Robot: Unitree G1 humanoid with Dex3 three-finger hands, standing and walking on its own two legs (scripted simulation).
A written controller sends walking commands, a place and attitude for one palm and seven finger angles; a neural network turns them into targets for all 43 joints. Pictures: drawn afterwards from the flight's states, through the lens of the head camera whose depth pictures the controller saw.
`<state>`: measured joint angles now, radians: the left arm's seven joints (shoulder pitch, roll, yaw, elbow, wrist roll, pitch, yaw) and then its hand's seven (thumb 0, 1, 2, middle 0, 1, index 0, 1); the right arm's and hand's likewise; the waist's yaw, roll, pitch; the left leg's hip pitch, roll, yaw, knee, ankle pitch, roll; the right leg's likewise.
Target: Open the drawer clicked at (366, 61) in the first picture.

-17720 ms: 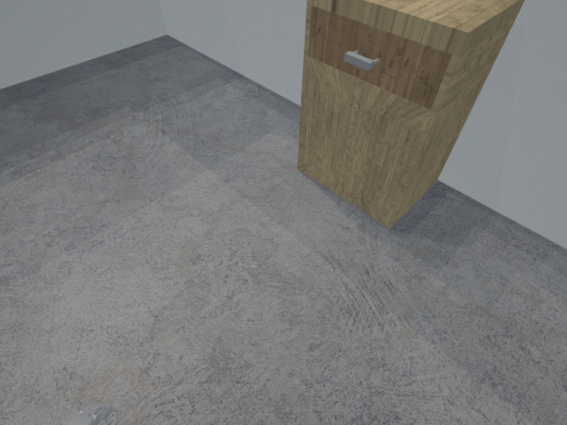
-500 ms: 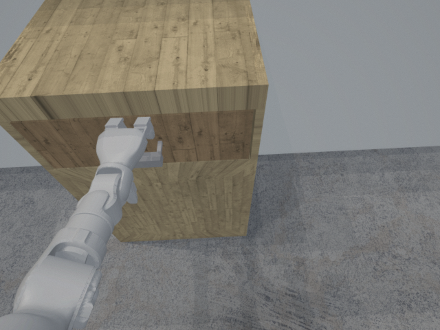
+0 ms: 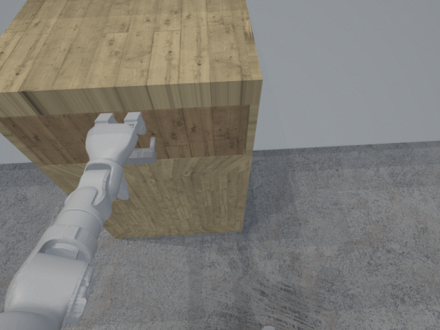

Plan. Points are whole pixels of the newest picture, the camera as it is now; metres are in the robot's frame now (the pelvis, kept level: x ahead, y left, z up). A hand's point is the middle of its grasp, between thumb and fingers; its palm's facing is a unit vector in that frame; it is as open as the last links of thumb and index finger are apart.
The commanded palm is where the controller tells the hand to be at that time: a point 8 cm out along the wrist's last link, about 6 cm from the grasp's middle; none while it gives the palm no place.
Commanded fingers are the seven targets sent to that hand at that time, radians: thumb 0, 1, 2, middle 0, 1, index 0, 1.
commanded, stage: lower the fingers behind the handle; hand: left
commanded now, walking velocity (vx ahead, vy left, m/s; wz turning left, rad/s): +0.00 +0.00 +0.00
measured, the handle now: (133, 149) +0.51 +0.21 -0.04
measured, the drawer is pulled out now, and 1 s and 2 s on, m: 0.00 0.00 0.00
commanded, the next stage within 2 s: lift the fingers back up to retry in 1.68 s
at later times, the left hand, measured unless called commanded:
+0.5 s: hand (125, 163) +0.45 +0.21 -0.01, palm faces -0.03 -0.01 -1.00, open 13.8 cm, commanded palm +0.43 +0.20 +0.05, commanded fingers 0.00 -0.50 0.30 -0.30 -1.20 -0.30 -1.20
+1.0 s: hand (132, 168) +0.45 +0.20 -0.03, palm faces -0.01 -0.01 -1.00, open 13.8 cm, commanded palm +0.43 +0.20 +0.01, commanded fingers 0.00 -0.50 0.30 -0.30 -1.20 -0.30 -1.20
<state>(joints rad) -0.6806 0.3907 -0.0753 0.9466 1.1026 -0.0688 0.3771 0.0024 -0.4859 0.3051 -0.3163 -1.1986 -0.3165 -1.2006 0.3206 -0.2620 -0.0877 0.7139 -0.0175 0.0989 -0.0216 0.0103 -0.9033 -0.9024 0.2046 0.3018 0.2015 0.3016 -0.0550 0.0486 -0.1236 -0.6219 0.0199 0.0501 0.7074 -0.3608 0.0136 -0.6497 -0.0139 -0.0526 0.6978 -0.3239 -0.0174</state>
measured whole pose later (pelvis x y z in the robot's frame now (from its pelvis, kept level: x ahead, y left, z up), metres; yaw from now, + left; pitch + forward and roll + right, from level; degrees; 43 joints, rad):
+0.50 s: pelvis +0.00 +0.01 -0.01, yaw -1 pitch +18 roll +0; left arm -0.70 0.37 -0.05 1.02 1.12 -0.03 0.43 0.00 -0.49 0.31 -0.31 -1.20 -0.32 -1.20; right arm 0.31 -0.25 -0.08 0.72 -0.03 0.10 -0.01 0.01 -0.90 -0.90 0.21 0.30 0.20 0.30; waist -0.07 0.05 -0.14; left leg -0.70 0.02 0.06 0.77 -0.39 0.02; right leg -0.73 -0.01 -0.04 0.76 -0.34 -0.01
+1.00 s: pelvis -0.01 +0.01 -0.02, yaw -1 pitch +21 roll -1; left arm -0.74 0.36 -0.06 1.07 1.13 0.00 0.49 0.00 -0.49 0.31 -0.32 -1.20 -0.31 -1.23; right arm 0.31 -0.24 -0.07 0.73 -0.03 0.10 0.00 0.01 -0.90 -0.90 0.21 0.30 0.20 0.30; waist -0.09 0.05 -0.16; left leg -0.83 0.03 0.05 0.89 -0.43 0.02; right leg -0.85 -0.01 -0.04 0.86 -0.37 -0.01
